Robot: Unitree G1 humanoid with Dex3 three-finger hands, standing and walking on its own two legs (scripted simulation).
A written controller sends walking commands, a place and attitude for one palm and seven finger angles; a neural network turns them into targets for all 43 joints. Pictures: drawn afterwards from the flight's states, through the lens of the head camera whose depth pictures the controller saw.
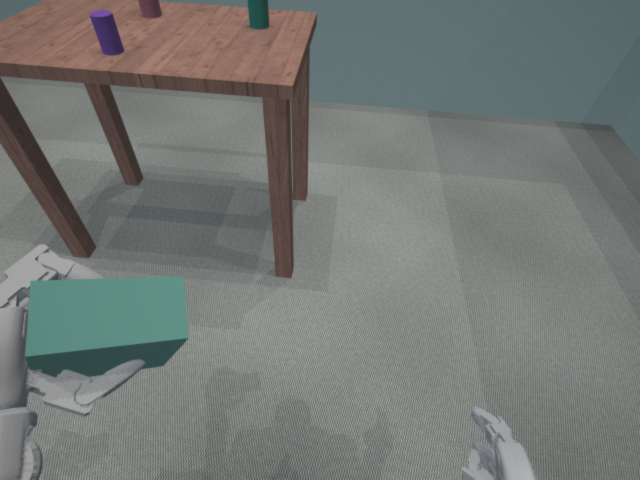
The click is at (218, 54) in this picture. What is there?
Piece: table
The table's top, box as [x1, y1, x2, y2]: [0, 0, 316, 99]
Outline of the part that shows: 0,75 292,99 315,27 316,13 268,9 269,26 265,29 254,29 249,26 248,10 246,7 159,1 162,15 157,18 144,18 141,15 137,0 44,0 0,22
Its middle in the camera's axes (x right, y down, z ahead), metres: -0.52 -0.62 +1.20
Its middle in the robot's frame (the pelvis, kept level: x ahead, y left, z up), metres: +1.29 +0.60 +0.02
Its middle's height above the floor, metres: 0.79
